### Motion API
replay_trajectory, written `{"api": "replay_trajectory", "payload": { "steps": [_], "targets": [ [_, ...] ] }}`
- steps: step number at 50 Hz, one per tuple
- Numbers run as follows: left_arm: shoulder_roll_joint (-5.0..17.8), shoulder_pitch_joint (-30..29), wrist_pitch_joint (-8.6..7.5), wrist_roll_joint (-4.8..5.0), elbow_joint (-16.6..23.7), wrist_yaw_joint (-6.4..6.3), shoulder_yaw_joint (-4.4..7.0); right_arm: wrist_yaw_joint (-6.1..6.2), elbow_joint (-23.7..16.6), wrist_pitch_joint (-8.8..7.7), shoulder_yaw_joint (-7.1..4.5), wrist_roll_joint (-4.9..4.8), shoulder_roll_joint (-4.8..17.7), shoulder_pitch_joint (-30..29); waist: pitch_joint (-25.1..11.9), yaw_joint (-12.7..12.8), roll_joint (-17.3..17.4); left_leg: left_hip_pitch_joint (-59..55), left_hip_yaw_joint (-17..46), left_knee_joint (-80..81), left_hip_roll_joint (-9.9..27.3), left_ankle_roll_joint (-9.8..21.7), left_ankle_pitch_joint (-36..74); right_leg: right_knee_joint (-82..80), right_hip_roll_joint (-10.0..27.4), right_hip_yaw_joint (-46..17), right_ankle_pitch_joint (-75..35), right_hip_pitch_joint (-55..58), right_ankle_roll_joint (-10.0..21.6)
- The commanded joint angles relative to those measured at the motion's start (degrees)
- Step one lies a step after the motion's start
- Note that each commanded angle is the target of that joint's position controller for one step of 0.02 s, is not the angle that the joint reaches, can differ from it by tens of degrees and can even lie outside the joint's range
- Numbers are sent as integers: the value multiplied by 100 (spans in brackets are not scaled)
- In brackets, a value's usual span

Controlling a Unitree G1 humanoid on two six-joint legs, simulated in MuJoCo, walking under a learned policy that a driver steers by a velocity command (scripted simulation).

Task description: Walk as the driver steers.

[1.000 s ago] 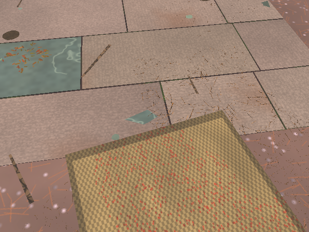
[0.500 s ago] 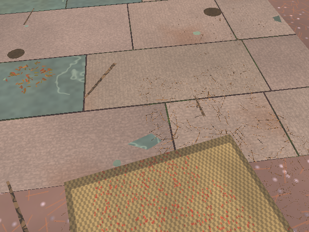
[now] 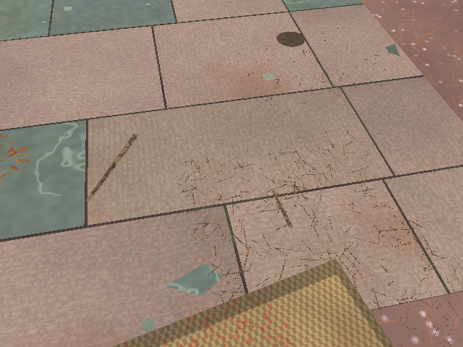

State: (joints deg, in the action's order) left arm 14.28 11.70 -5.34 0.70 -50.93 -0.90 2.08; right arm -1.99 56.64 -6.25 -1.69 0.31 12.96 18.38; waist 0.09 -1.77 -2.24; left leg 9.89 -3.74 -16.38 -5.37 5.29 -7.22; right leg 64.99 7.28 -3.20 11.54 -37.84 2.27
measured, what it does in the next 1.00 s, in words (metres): walks ahead: right foot, then left foot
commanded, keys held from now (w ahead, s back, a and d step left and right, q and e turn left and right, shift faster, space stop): w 1.00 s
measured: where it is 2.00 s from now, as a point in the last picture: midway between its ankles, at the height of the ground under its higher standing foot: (236, 199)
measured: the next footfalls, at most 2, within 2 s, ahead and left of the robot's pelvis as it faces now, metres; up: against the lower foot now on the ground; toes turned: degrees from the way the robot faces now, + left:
right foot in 0.30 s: +0.34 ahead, -0.17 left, +0.00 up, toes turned -2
left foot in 0.86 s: +0.65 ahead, +0.07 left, +0.00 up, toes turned +3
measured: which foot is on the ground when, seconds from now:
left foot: down 0.00-0.32, up 0.34-0.84, down 0.86-1.00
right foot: up 0.00-0.28, down 0.30-0.88, up 0.90-1.00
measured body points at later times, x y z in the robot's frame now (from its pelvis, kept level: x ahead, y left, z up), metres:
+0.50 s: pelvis +0.28 -0.08 +0.00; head +0.29 -0.10 +0.45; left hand +0.33 +0.18 -0.12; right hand +0.37 -0.35 -0.14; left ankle +0.28 +0.08 -0.66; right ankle +0.29 -0.16 -0.74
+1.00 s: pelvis +0.55 -0.01 -0.01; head +0.58 +0.00 +0.44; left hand +0.59 +0.25 -0.15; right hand +0.66 -0.27 -0.13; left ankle +0.61 +0.07 -0.74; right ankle +0.46 -0.16 -0.65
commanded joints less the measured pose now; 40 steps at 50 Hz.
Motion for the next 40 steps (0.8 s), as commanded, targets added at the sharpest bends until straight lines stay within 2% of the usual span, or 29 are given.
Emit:
{"api": "replay_trajectory", "payload": {
  "steps": [1, 5, 8, 10, 12, 13, 14, 15, 16, 17, 18, 19, 20, 21, 22, 23, 25, 28, 32, 36, 38, 40],
  "targets": [
    [255, 189, 22, -70, 243, -37, 73, 113, -318, -100, -122, -10, 762, -235, 311, 268, 427, 604, 1184, 1163, 1602, 983, 415, -832, 239, -10, -924, -110, -154],
    [162, -738, -43, -16, 482, 35, 34, 196, -219, -25, -150, -102, 923, 225, 310, -70, 439, 116, 904, 1061, 1512, 726, 488, -2476, -29, 217, -1756, 95, -201],
    [190, -1238, -61, 43, 645, 130, 12, 199, -89, 38, -167, -148, 970, 540, 415, -262, 496, -414, 944, 868, 1692, 695, 328, -3047, -142, 267, -1603, 102, -198],
    [255, -1424, -97, 58, 766, 209, 18, 209, -27, 96, -184, -153, 976, 639, 464, -270, 525, -829, 1029, 639, 1882, 643, 339, -3325, -189, 243, -1228, 62, -80],
    [384, -1266, -148, 58, 791, 265, 60, 222, -20, 158, -219, -156, 1047, 577, 373, -106, 608, -1073, 1104, 312, 2012, 549, 670, -3559, -290, 301, -769, 418, 83],
    [497, -922, -171, 52, 718, 271, 122, 225, -46, 190, -226, -151, 1084, 456, 190, 126, 663, -1071, 1030, -86, 1954, 466, 1396, -3680, -440, 434, -617, 961, 184],
    [718, -124, -185, 43, 473, 251, 255, 223, -81, 221, -189, -119, 994, 366, -271, 515, 599, -935, 785, -1026, 1657, 330, 2302, -3792, -627, 569, -588, 1997, 334],
    [1167, 1062, -193, -3, 196, 204, 409, 220, -223, 216, -83, -30, 761, 315, -1141, 951, 194, -8, 440, -2702, 1297, 115, 1865, -3656, 64, -197, -704, 3730, 696],
    [1736, 1735, -136, -61, 33, 211, 556, 168, -276, 83, 120, -41, 77, 940, -1906, 804, -1284, 2468, 91, -4947, 279, -332, -535, -4111, 1397, -2755, 222, 5946, 1580],
    [1208, 1733, -138, -51, 39, 224, 404, 144, -205, -66, 46, -135, 431, 820, -2099, 857, -1173, 3206, 977, -5861, 315, -248, -2319, -4777, 1573, -3884, 588, 6009, 1606],
    [905, 1176, -150, -30, 141, 223, 295, 120, -376, -148, -78, -274, 896, 333, -1284, 732, -834, 3622, 1049, -6107, 656, -113, -1966, -4819, 1422, -3073, 485, 5303, 1320],
    [714, 616, -138, -35, 284, 227, 221, 146, -474, -154, -89, -277, 924, -22, -846, 549, -377, 3443, 873, -5913, 983, -85, -1430, -4931, 1195, -2258, -14, 4472, 1167],
    [546, 271, -137, -61, 326, 262, 168, 179, -507, -117, -111, -187, 841, -216, -460, 393, -78, 3234, 800, -5528, 1162, -112, -1059, -5165, 949, -1727, -418, 3738, 1102],
    [416, 127, -160, -95, 317, 284, 125, 202, -499, -34, -145, -136, 768, -147, -337, 200, -188, 2858, 833, -5193, 1335, -123, -812, -5344, 742, -1324, -684, 3289, 999],
    [364, 118, -166, -100, 264, 305, 117, 208, -457, 51, -138, -129, 630, -27, -256, 108, -233, 2631, 791, -5036, 1352, -160, -673, -5500, 609, -1085, -829, 3028, 991],
    [417, 231, -185, -97, 189, 305, 134, 215, -432, 113, -129, -122, 516, 46, -202, 62, -222, 2563, 735, -4925, 1354, -201, -578, -5590, 554, -894, -1133, 2896, 1037],
    [583, 435, -195, -100, 59, 259, 179, 234, -523, 171, -152, -97, 517, -166, -33, 38, -112, 2848, 705, -4546, 1375, -298, -223, -5714, 531, -614, -1612, 2882, 1100],
    [646, 731, -134, -85, -77, 158, 193, 227, -750, 167, -168, -53, 481, -834, 114, 181, -64, 3277, 668, -3582, 1372, -405, 545, -5793, 490, -360, -1825, 3118, 1042],
    [730, 1045, -89, -31, -218, 84, 199, 162, -966, 121, -126, -88, 369, -1643, 292, 425, -105, 3031, 462, -2292, 1174, -405, 1354, -5903, 362, -51, -1491, 3241, 890],
    [763, 1411, -9, 9, -444, 58, 225, 57, -1187, 77, -96, -140, 383, -2251, 520, 601, -119, 3160, 425, -1669, 1064, -320, 1180, -5722, 602, -60, -1399, 3903, 877],
    [802, 1428, 44, 27, -506, 27, 257, -17, -1293, 35, -97, -152, 426, -2392, 556, 558, -139, 3154, 436, -1474, 1032, -202, 850, -5503, 766, -94, -1605, 4232, 826],
    [878, 1307, 92, 34, -508, 8, 294, -61, -1285, -3, -142, -154, 547, -2193, 396, 377, -224, 2646, 322, -1326, 894, -62, 438, -5164, 826, -74, -2288, 4380, 731]
  ]
}}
